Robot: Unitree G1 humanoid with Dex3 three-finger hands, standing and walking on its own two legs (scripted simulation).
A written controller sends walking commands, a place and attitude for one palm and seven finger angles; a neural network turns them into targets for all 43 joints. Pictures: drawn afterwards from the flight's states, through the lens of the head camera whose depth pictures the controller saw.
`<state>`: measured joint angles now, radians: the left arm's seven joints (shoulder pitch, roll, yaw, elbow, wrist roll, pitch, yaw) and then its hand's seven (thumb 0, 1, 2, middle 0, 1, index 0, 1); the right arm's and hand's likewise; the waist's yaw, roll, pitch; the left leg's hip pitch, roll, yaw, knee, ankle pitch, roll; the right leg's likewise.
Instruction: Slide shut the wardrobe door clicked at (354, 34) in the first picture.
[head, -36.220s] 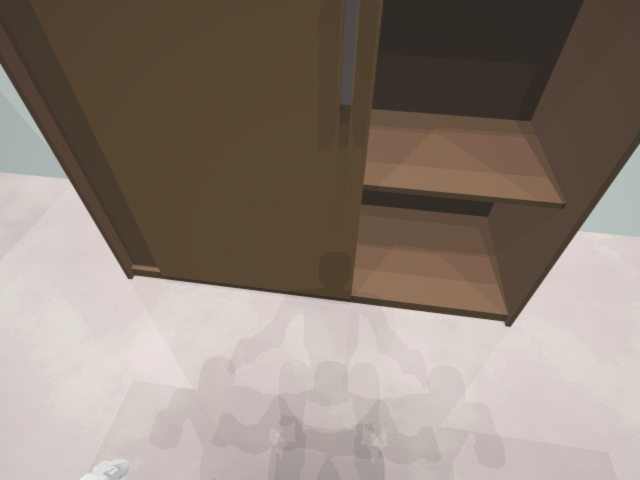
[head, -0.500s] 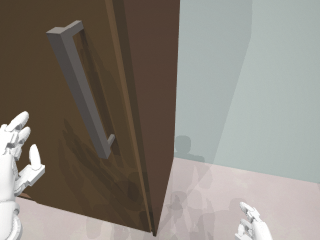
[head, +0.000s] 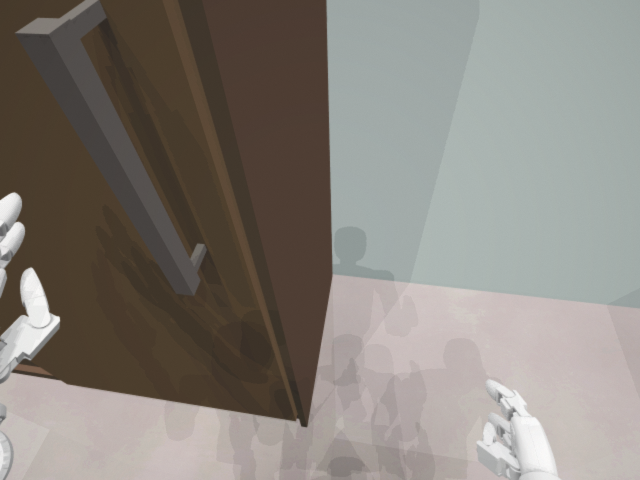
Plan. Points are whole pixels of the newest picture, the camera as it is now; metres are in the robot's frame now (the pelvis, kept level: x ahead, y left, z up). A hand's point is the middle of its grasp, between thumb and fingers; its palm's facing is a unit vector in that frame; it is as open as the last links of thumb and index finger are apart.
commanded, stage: step back with the hand held close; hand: left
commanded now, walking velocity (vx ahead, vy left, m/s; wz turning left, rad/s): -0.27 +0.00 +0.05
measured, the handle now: (149, 182) +0.33 +0.20 +0.23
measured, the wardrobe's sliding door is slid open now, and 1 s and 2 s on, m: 0.01 0.01 0.01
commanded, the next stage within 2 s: stop stepping back and stand still in 0.94 s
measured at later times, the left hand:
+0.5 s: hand out of the picture +0.13 +0.27 +0.16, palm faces +0.49 -0.76 -0.44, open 7.4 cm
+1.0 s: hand out of the picture +0.04 +0.29 +0.16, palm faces +0.48 -0.75 -0.46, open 7.4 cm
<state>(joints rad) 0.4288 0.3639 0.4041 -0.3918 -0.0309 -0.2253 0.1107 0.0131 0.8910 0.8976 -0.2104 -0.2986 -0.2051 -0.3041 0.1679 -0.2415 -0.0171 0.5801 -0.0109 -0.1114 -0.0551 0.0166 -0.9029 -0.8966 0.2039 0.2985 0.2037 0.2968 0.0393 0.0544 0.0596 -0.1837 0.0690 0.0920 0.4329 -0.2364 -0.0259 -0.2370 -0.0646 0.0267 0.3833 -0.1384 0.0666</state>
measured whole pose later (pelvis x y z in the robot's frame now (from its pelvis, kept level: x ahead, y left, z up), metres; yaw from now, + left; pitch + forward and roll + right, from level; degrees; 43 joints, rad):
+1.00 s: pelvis -0.16 +0.01 -0.01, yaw +3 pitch +1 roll -4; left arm 0.48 0.42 0.47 -0.51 -0.01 -0.31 0.15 0.01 0.89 0.90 -0.22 -0.30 -0.21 -0.31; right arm 0.20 -0.17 -0.03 0.62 -0.02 -0.16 -0.06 0.02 -0.90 -0.90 0.20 0.30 0.20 0.30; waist 0.00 0.01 0.06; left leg -0.48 0.03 -0.03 0.57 -0.12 0.04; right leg -0.51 0.09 0.06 1.05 -0.42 0.03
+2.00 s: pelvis -0.25 +0.00 -0.01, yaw -1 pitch +0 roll -1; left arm 0.50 0.39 0.41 -0.49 -0.03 -0.24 0.15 0.02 0.89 0.90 -0.21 -0.30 -0.21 -0.30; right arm 0.20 -0.15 0.04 0.64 0.00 -0.14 -0.04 0.02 -0.90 -0.90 0.21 0.30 0.21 0.30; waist -0.02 -0.01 0.00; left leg -0.33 0.03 0.03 0.56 -0.24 0.00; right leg -0.20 0.00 -0.01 0.54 -0.34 0.00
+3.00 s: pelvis -0.27 +0.00 +0.00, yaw +1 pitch -1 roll +0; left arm 0.29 0.11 0.01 1.14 0.02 0.01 0.03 0.00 0.91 0.90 -0.20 -0.30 -0.20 -0.30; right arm 0.29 -0.12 -0.02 1.12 -0.02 0.03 -0.03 0.01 -0.91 -0.90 0.20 0.30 0.20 0.30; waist -0.02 0.02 0.02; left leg -0.29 0.01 0.01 0.44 -0.13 0.01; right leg -0.17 -0.02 -0.04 0.46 -0.27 0.01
